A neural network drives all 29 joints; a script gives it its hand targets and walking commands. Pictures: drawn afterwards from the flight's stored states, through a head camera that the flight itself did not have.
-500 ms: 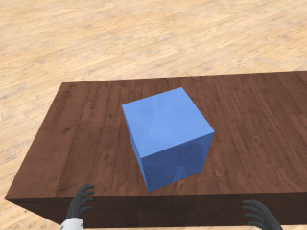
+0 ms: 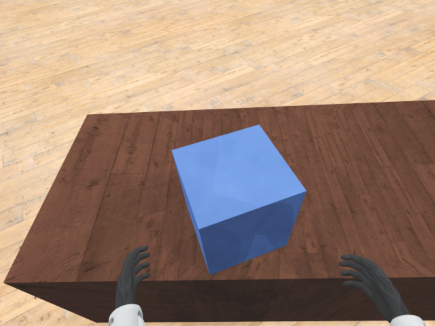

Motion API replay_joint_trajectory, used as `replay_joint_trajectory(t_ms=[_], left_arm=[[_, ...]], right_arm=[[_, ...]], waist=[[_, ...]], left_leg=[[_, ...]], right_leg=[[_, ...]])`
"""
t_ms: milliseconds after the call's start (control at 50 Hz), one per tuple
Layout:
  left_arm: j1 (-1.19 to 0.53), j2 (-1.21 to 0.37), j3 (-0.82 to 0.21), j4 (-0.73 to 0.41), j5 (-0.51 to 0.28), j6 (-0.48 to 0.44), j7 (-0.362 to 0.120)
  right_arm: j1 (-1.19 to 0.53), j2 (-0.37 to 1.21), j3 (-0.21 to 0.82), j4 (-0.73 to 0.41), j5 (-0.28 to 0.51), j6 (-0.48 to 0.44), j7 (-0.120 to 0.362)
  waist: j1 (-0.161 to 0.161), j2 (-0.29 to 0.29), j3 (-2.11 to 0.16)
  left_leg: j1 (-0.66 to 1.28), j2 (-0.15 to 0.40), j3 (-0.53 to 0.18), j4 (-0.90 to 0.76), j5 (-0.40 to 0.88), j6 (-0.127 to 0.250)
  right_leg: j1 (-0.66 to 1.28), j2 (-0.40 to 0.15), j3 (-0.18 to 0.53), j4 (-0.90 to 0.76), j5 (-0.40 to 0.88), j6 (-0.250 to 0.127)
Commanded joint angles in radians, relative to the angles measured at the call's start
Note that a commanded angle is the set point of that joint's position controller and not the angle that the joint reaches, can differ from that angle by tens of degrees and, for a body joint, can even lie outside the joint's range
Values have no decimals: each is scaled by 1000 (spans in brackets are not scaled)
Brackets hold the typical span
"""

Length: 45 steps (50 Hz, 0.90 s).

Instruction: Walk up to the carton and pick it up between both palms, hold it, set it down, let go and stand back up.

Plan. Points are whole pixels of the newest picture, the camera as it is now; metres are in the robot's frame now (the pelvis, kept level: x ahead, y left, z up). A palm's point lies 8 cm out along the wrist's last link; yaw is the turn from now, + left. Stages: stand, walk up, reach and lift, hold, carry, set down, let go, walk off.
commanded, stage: reach and lift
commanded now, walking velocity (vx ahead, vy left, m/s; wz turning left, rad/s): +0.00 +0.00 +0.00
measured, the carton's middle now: (233, 201) +0.41 +0.00 -0.06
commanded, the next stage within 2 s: none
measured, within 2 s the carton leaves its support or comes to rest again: neither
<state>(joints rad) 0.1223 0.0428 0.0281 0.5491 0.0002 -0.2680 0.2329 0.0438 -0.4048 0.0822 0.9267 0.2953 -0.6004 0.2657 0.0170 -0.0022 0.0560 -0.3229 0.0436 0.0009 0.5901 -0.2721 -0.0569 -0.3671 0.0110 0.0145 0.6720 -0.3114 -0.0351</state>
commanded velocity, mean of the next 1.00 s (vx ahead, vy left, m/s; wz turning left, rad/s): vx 0.00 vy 0.00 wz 0.00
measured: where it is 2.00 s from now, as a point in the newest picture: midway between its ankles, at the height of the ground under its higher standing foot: outside the picture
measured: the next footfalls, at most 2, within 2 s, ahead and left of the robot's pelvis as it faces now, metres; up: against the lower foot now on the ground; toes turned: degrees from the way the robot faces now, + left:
none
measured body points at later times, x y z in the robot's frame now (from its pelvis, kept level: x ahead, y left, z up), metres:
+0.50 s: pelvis +0.01 +0.00 +0.00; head +0.05 -0.02 +0.45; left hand +0.22 +0.20 -0.04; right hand +0.27 -0.25 -0.04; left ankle +0.02 +0.16 -0.72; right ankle +0.03 -0.10 -0.72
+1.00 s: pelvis +0.01 +0.00 +0.00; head +0.05 -0.02 +0.45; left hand +0.25 +0.21 -0.01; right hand +0.34 -0.23 +0.00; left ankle +0.02 +0.16 -0.72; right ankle +0.03 -0.10 -0.72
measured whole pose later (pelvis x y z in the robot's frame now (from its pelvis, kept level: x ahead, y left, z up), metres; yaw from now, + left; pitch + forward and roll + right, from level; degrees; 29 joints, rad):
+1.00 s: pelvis +0.01 +0.00 +0.00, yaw +0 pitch +1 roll +2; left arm 0.05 0.03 0.03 0.39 0.00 -0.14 0.27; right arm -0.29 -0.43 0.17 0.93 0.41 -0.43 0.24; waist 0.07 0.00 0.04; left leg -0.32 0.05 0.00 0.59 -0.29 -0.06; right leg -0.37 0.02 0.01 0.67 -0.33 -0.04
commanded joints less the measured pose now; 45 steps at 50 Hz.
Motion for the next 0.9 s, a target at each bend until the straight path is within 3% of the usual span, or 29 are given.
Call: replay_joint_trajectory(t_ms=[0, 40, 60, 80, 100, 120, 140, 160, 180, 200, 240, 300, 340, 380, 420, 440, 460, 520, 580, 600, 640, 660, 680, 700, 720, 780, 800, 840, 880], left_arm=[[11, 16, -14, -263, -38, -93, 19], [-36, 4, -33, -277, -56, -94, 29], [-45, 16, -31, -251, -61, -96, 31], [-61, -9, -58, -282, -73, -102, 38], [-107, 6, -40, -245, -72, -94, 39], [-84, -20, -70, -221, -77, -88, 37], [-68, -14, -62, -258, -74, -95, 37], [-130, 14, -37, -252, -76, -98, 34], [-108, -1, -33, -255, -67, -97, 41], [-116, 2, -38, -243, -73, -93, 43], [-111, -3, -31, -263, -77, -94, 43], [-210, 18, -37, -308, -90, -105, 45], [-131, 5, -19, -263, -74, -91, 44], [-99, -28, -52, -319, -74, -86, 37], [-139, -18, -39, -350, -81, -81, 37], [-186, 8, -19, -329, -90, -76, 40], [-211, 11, -30, -326, -86, -66, 38], [-147, -3, 0, -331, -69, -48, 36], [-206, 16, 14, -378, -87, -40, 33], [-161, 0, 5, -389, -79, -44, 33], [-207, 18, 19, -412, -83, -32, 35], [-248, 28, 15, -408, -73, -20, 41], [-277, 29, 17, -424, -72, -5, 45], [-255, 32, 11, -399, -106, -1, 37], [-237, 23, 22, -417, -101, 14, 36], [-284, 42, 18, -418, -100, 30, 41], [-305, 49, 41, -426, -88, 48, 43], [-353, 54, 28, -483, -102, 64, 46], [-338, 44, 38, -473, -101, 76, 49]], right_arm=[[-119, -224, 11, -111, 120, -74, 13], [-164, -238, -8, -108, 124, -71, 17], [-179, -247, 14, -124, 131, -71, 20], [-196, -252, 0, -139, 133, -75, 26], [-227, -228, 13, -130, 134, -57, 23], [-202, -223, 13, -110, 135, -53, 32], [-195, -217, 23, -128, 132, -49, 33], [-226, -221, 11, -145, 136, -48, 23], [-226, -236, 21, -133, 141, -50, 29], [-240, -241, 24, -148, 138, -47, 29], [-239, -231, 32, -131, 142, -40, 25], [-342, -235, 43, -168, 154, -34, 12], [-283, -222, 72, -129, 166, -25, 16], [-266, -240, 47, -131, 176, -32, 15], [-309, -235, 51, -126, 177, -23, 12], [-356, -241, 48, -135, 177, -18, 7], [-376, -237, 25, -126, 172, -8, 3], [-313, -219, 68, -87, 183, 12, 0], [-432, -235, 78, -167, 192, 15, -12], [-370, -238, 65, -132, 188, 6, -9], [-425, -241, 69, -158, 196, 16, -17], [-462, -253, 48, -128, 187, 25, -14], [-495, -229, 78, -138, 199, 39, -17], [-481, -236, 65, -159, 193, 47, -22], [-481, -231, 80, -190, 192, 54, -28], [-531, -260, 47, -169, 189, 72, -30], [-551, -228, 88, -170, 201, 89, -33], [-608, -264, 47, -191, 195, 102, -37], [-594, -243, 77, -188, 205, 115, -40]], waist=[[113, -102, -267], [100, -111, -247], [115, -134, -254], [100, -104, -262], [109, -139, -234], [92, -138, -219], [109, -138, -255], [100, -147, -261], [118, -130, -248], [128, -160, -262], [126, -147, -277], [124, -132, -317], [145, -146, -285], [109, -109, -347], [107, -89, -346], [117, -123, -337], [98, -108, -312], [121, -111, -329], [151, -122, -393], [126, -122, -393], [138, -98, -399], [122, -76, -373], [152, -84, -376], [132, -134, -374], [153, -135, -388], [137, -110, -393], [166, -115, -393], [141, -104, -443], [164, -89, -438]], left_leg=[[73, -51, 59, -82, 116, 50], [47, -52, 47, -85, 39, 53], [42, -48, 52, -80, 40, 61], [29, -50, 45, -83, 36, 53], [6, -53, 41, -84, -33, 72], [19, -46, 38, -90, -57, 73], [23, -51, 55, -83, 17, 71], [-38, -55, 56, -76, -16, 74], [-36, -56, 58, -80, -25, 69], [-70, -50, 53, -77, -50, 75], [-48, -54, 56, -81, 20, 65], [-105, -61, 62, -73, 5, 70], [-81, -59, 65, -71, 77, 63], [1, -55, 54, -81, 142, 45], [-8, -59, 64, -90, 144, 44], [-29, -55, 57, -75, 109, 52], [-45, -60, 60, -82, 68, 56], [-29, -57, 74, -91, 155, 54], [-60, -67, 78, -83, 188, 51], [-25, -70, 67, -87, 214, 43], [-41, -70, 76, -82, 222, 38], [-34, -63, 70, -92, 174, 39], [-56, -63, 77, -95, 169, 45], [-54, -60, 75, -98, 165, 53], [-67, -65, 83, -100, 187, 53], [-30, -62, 75, -108, 187, 40], [-53, -64, 84, -103, 204, 48], [-49, -66, 78, -108, 202, 40], [-38, -63, 84, -101, 225, 39]], right_leg=[[76, 27, 9, -192, 95, -19], [32, 31, 16, -191, -6, -21], [24, 31, 21, -182, -5, -18], [17, 33, 10, -172, 3, -24], [4, 25, 45, -194, -95, -20], [-17, 33, 22, -182, -100, -23], [3, 33, 24, -175, -19, -24], [37, 24, 46, -176, -38, -18], [24, 27, 45, -175, -65, -19], [38, 22, 55, -171, -86, -18], [55, 21, 51, -171, 3, -17], [84, 22, 69, -158, 7, -19], [92, 33, 60, -152, 82, -23], [78, 53, 30, -161, 159, -33], [82, 51, 34, -169, 149, -29], [86, 47, 54, -171, 106, -30], [82, 41, 59, -173, 69, -26], [115, 44, 57, -173, 198, -26], [154, 47, 65, -162, 249, -18], [167, 52, 53, -163, 294, -19], [187, 47, 60, -168, 297, -19], [127, 54, 50, -174, 208, -24], [133, 55, 59, -176, 179, -23], [163, 47, 70, -185, 220, -17], [180, 46, 73, -183, 242, -12], [150, 58, 54, -191, 219, -20], [174, 51, 76, -190, 247, -18], [184, 52, 62, -184, 248, -11], [189, 51, 75, -185, 259, -19]])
